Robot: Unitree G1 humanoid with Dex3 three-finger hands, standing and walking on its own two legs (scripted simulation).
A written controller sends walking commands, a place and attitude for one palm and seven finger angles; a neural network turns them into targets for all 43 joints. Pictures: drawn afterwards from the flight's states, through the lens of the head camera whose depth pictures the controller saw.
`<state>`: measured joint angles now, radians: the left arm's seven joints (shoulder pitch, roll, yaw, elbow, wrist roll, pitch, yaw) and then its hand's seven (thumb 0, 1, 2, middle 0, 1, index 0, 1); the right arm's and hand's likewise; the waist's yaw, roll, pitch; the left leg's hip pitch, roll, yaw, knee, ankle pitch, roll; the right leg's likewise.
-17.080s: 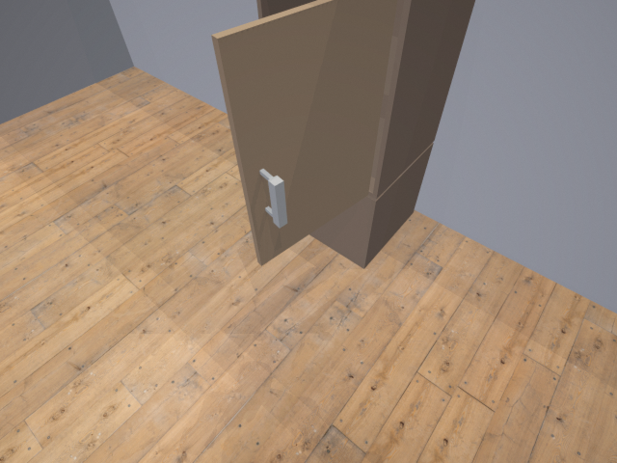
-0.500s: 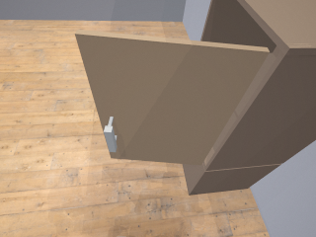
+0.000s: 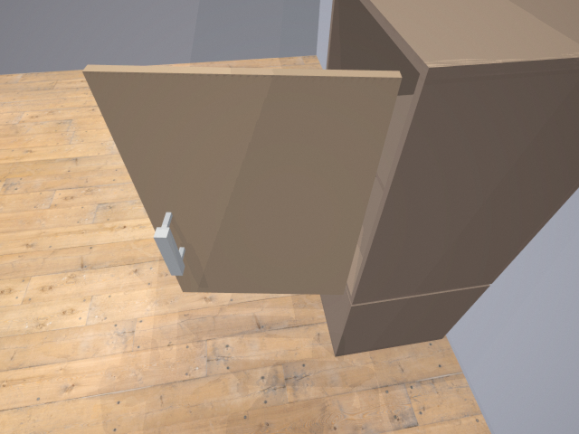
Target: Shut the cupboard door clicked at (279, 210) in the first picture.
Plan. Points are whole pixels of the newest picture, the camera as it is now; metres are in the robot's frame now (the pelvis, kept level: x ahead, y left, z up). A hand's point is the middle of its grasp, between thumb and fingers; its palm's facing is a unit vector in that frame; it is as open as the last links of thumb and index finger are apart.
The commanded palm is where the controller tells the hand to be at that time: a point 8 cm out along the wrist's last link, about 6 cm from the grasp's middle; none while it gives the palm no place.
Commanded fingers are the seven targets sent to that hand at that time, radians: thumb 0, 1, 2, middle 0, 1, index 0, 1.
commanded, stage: come to a stop and stand still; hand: left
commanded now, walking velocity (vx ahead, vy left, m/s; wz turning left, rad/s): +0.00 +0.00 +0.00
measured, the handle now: (173, 244) +0.47 +0.25 -0.09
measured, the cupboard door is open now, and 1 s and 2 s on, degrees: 80 80 80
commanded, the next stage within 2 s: look again from close up in 0.30 s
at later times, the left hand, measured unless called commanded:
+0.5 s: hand out of the picture -0.04 +0.14 -0.16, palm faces +0.02 -0.98 -0.18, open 7.3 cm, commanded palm none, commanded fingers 0.00 0.90 0.90 -0.20 -0.30 -0.20 -0.30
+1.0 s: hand out of the picture -0.02 +0.22 -0.17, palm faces -0.01 -0.98 -0.18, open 7.3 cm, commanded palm none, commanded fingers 0.00 0.90 0.90 -0.20 -0.30 -0.20 -0.30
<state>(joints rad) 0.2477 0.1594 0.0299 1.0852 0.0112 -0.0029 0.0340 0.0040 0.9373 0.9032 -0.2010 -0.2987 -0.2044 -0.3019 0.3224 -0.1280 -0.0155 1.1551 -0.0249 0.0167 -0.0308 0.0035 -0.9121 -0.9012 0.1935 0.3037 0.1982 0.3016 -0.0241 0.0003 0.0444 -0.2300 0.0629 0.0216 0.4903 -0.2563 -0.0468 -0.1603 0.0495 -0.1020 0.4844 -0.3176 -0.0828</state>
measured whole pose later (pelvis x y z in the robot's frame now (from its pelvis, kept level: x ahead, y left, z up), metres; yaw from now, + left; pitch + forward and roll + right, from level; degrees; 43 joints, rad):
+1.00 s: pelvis -0.02 +0.05 +0.00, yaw -1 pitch +0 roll -1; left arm 0.33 0.16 -0.01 1.05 0.02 -0.01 0.04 0.00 0.91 0.90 -0.20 -0.30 -0.20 -0.30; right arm 0.33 -0.14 0.02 1.07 -0.02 -0.01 -0.01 0.00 -0.91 -0.90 0.20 0.30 0.20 0.30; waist 0.00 -0.01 0.02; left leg -0.24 -0.07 0.08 0.43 -0.20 0.10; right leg -0.20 0.00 -0.06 0.45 -0.25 -0.01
